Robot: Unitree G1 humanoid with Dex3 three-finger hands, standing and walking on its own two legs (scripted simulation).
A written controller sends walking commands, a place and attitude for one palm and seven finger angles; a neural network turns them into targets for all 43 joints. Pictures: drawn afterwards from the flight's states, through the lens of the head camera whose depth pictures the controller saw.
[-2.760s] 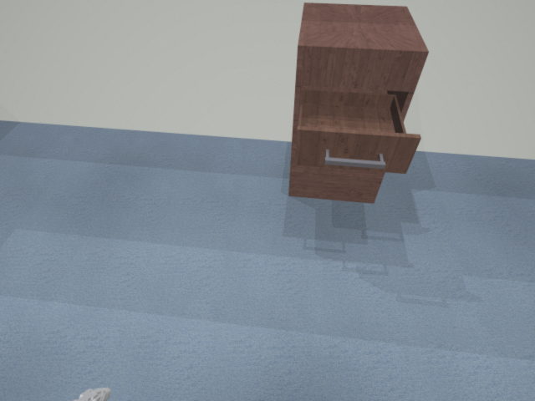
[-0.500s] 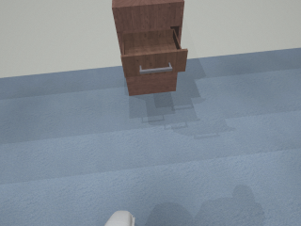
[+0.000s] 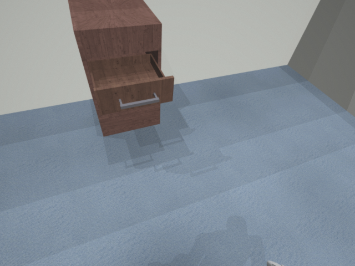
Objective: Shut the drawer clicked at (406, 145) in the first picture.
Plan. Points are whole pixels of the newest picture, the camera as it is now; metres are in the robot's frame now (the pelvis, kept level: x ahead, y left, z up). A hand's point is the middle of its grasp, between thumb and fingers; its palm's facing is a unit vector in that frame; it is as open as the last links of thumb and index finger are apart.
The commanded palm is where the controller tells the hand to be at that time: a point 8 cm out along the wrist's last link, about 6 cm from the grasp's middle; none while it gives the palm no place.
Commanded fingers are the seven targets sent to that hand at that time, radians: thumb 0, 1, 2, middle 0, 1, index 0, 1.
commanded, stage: walk to a spot facing it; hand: left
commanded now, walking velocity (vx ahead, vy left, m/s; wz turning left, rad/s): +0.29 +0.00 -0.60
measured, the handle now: (139, 100) +0.86 +0.27 -0.23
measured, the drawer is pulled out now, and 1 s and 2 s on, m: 0.28 0.28 0.28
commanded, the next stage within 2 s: none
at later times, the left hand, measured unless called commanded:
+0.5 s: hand (161, 195) +0.36 +0.08 -0.19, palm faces -0.41 -0.91 -0.10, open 7.4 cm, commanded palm none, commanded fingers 0.00 0.90 0.90 -0.20 -0.30 -0.20 -0.30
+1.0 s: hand (154, 163) +0.48 +0.12 -0.18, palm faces -0.42 -0.88 -0.21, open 7.4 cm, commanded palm none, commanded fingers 0.00 0.90 0.90 -0.20 -0.30 -0.20 -0.30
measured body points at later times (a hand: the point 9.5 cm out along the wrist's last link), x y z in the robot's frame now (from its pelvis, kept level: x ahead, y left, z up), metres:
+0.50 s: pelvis +0.18 -0.03 -0.03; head +0.24 -0.02 +0.42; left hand +0.39 +0.13 -0.18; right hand -0.04 -0.17 -0.14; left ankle +0.00 +0.10 -0.71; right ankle +0.26 -0.10 -0.74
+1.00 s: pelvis +0.41 -0.06 -0.01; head +0.45 -0.06 +0.44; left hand +0.50 +0.17 -0.16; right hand +0.44 -0.34 -0.12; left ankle +0.56 -0.01 -0.73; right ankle +0.26 -0.10 -0.74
